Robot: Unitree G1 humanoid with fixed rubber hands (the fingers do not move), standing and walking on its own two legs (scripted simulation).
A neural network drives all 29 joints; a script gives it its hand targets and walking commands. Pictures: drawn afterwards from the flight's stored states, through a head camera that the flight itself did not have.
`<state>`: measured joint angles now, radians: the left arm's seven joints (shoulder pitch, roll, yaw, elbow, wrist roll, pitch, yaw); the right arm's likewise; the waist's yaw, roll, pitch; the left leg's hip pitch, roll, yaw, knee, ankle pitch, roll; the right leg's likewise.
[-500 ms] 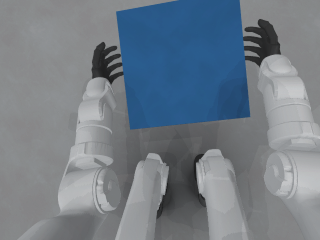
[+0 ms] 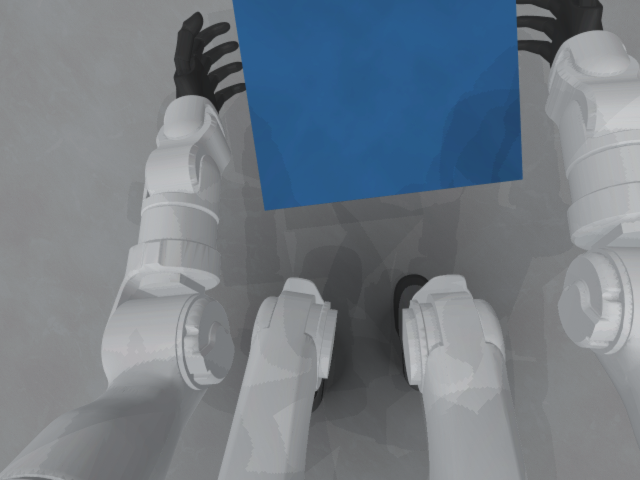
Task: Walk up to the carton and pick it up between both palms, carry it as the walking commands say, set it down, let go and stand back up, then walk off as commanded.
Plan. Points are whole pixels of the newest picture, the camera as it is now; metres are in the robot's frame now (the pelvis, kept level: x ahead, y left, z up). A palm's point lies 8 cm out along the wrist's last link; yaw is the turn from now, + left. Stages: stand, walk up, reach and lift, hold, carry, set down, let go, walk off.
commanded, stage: set down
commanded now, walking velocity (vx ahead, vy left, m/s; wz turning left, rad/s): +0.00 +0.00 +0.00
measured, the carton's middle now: (373, 77) +0.56 -0.05 -0.22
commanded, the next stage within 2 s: none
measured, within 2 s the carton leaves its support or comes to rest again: rests again in 1.12 s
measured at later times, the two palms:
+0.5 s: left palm (227, 114) +0.53 +0.14 -0.20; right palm (534, 60) +0.55 -0.23 -0.20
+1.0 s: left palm (234, 118) +0.53 +0.14 -0.22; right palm (528, 74) +0.54 -0.23 -0.23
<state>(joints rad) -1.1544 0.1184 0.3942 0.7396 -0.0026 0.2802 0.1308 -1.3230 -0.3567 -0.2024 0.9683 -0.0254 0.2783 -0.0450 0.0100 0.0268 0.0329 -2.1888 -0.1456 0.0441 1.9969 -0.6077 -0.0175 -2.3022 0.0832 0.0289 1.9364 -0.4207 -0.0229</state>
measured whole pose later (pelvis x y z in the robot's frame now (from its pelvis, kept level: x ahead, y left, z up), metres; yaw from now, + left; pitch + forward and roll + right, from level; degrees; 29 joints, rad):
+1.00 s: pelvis -0.01 -0.01 -0.07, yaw +2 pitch +32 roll +2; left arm -1.40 0.23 0.25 0.99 -0.11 0.19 0.15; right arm -1.56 -0.50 0.01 1.26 0.21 0.16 -0.04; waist -0.02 0.05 0.43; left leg -2.19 -0.13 0.06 2.26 -0.63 0.00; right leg -2.28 -0.02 -0.04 2.20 -0.48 -0.08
